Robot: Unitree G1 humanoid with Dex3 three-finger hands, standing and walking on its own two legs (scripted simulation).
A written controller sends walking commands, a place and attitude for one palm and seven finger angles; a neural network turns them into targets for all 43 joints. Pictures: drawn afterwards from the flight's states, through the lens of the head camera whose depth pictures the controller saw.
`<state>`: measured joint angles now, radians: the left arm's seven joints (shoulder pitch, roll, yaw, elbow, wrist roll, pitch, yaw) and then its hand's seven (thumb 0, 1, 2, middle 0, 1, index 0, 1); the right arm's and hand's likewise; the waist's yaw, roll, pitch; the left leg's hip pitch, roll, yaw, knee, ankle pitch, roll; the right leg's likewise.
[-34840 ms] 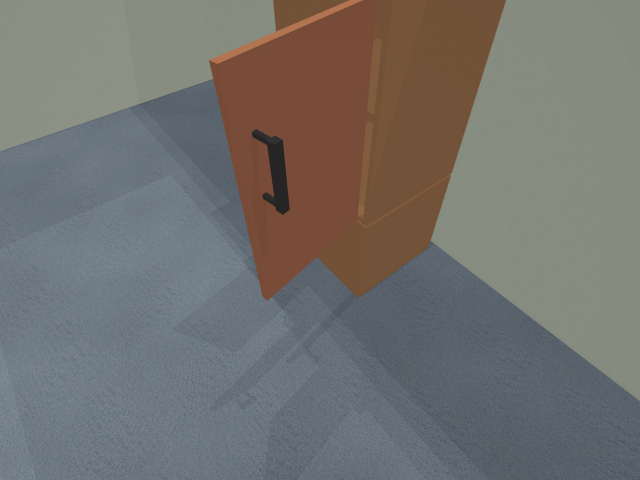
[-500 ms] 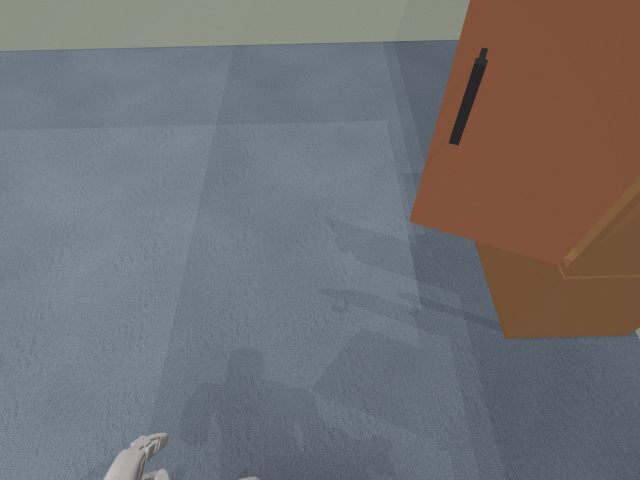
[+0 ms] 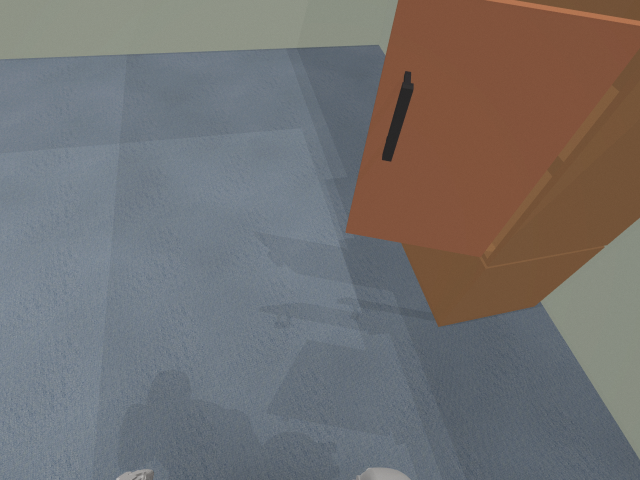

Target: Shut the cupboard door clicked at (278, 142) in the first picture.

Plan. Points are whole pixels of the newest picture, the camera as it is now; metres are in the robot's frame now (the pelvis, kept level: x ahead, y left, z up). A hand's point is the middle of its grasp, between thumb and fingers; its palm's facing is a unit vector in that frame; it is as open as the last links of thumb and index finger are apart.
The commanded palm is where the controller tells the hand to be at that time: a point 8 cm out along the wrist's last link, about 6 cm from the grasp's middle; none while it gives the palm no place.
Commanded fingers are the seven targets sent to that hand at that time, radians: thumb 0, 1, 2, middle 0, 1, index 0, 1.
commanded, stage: turn to face it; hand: left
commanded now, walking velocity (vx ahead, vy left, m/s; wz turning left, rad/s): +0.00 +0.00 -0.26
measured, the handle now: (396, 118) +0.70 -0.09 +0.04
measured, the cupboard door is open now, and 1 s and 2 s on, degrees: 67 67 67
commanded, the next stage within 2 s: take the last steps up to it in 0.02 s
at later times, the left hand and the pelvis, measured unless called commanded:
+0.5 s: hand out of the picture +0.10 +0.15 -0.19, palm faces -0.08 -0.98 -0.15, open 7.4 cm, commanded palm none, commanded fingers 0.00 0.90 0.90 -0.20 -0.30 -0.20 -0.30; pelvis +0.07 -0.03 -0.01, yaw -6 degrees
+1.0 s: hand (315, 328) +0.37 +0.02 -0.17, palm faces -0.28 -0.93 -0.23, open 7.4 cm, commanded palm none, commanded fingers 0.00 0.90 0.90 -0.20 -0.30 -0.20 -0.30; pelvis +0.20 -0.14 -0.02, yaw -13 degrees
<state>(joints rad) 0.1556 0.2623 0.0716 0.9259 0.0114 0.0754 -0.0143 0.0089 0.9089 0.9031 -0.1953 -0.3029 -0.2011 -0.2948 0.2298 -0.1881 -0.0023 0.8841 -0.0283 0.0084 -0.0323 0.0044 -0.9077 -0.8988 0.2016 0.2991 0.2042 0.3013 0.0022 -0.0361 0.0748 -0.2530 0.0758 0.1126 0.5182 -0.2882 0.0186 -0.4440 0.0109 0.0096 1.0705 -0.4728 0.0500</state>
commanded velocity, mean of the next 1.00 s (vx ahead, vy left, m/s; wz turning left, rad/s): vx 0.16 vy -0.09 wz -0.15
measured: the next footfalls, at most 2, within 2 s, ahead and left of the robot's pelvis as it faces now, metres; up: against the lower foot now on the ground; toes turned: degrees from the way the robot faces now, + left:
right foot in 0.22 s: +0.02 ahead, -0.15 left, +0.00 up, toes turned -7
left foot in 0.52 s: +0.16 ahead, +0.07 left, +0.00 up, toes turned +1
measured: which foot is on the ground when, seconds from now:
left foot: down 0.00-0.22, up 0.24-0.50, down 0.52-0.96, up 0.98-1.00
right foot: up 0.00-0.20, down 0.22-0.52, up 0.54-0.94, down 0.96-1.00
